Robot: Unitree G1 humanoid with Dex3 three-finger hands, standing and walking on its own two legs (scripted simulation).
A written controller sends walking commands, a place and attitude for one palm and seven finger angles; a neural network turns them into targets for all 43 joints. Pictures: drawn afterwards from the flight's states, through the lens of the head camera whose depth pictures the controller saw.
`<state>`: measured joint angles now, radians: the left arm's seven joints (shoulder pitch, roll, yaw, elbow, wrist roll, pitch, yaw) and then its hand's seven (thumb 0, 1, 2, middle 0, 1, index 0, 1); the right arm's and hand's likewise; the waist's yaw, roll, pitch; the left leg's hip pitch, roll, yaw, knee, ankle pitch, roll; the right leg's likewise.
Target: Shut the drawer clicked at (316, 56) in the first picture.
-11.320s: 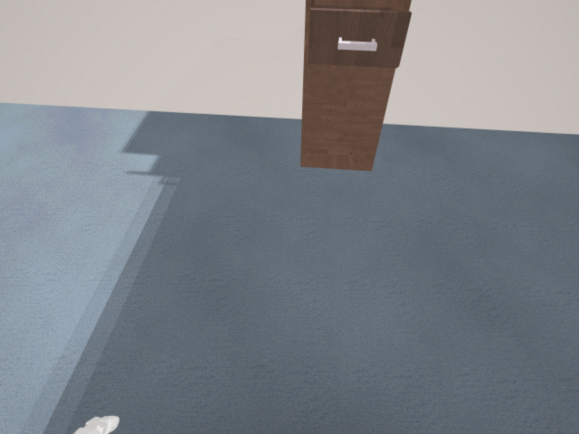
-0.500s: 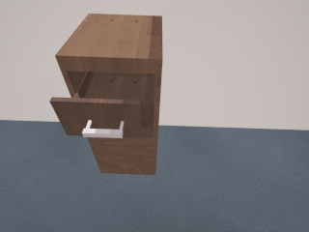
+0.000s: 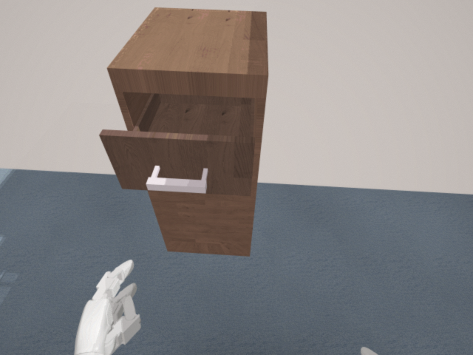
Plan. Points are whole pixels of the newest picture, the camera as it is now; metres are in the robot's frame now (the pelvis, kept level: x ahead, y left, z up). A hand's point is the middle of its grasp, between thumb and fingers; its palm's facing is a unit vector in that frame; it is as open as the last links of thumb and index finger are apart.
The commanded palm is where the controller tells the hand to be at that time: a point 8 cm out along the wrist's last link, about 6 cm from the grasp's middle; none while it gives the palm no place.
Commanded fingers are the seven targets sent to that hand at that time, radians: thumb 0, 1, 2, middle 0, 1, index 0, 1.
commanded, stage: raise the hand and make a fist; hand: left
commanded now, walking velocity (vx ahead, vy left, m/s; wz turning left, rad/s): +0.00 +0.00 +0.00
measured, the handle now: (178, 178) +0.49 +0.14 -0.01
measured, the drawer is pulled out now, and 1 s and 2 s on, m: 0.17 0.17 0.17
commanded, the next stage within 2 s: bring the fist close to the handle in 1.72 s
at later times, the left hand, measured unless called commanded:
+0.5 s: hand (168, 292) +0.23 +0.12 +0.01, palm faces -0.10 -0.99 -0.03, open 4.6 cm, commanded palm +0.21 +0.18 +0.01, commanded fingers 0.00 0.90 0.90 -0.90 -1.06 -0.90 -1.06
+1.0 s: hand (171, 256) +0.26 +0.11 +0.05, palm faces -0.05 -1.00 -0.04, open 3.1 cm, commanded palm +0.24 +0.17 +0.06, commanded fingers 0.00 0.90 0.90 -1.40 -1.60 -1.40 -1.60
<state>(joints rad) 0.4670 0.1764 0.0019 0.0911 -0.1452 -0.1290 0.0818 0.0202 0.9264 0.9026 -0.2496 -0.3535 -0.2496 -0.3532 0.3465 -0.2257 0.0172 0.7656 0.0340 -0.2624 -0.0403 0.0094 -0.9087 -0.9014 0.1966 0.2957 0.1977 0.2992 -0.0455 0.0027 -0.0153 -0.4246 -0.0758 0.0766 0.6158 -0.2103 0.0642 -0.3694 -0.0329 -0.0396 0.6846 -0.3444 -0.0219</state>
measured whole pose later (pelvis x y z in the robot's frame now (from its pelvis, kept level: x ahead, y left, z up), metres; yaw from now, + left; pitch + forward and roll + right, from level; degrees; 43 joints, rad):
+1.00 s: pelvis +0.06 -0.03 -0.03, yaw +0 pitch +9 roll -2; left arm 0.49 0.20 0.01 -0.25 -0.20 -0.29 -0.13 0.02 0.90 0.90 -1.21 -1.40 -1.21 -1.40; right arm 0.25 -0.24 0.01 0.47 0.03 -0.13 -0.03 0.01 -0.91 -0.90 0.19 0.30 0.20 0.30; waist 0.00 0.04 -0.12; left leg -0.67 -0.03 0.01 0.94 -0.43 0.05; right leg -0.56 0.04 -0.07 0.90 -0.50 -0.04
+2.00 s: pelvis +0.05 -0.04 -0.01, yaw +0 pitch +5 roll -1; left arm 0.26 0.19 0.02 -0.05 -0.21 -0.21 -0.15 0.02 0.90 0.90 -1.40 -1.60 -1.41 -1.60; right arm 0.25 -0.25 0.05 0.54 0.04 -0.17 -0.02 0.01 -0.91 -0.90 0.20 0.30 0.20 0.30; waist -0.01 0.05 -0.08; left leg -0.52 -0.03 0.01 0.78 -0.35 0.04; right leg -0.42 0.04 -0.06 0.76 -0.43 -0.05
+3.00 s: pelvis +0.04 -0.03 -0.06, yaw -2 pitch +16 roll -1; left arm -0.18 0.21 0.10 0.46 -0.17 -0.41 -0.11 0.02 0.90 0.90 -1.40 -1.60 -1.40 -1.60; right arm 0.27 -0.25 0.01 0.57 0.02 -0.01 0.01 0.01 -0.91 -0.90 0.20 0.30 0.20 0.30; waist -0.05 0.03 -0.14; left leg -0.90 0.00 0.04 1.07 -0.45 0.05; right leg -0.82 0.06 -0.05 1.06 -0.53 -0.05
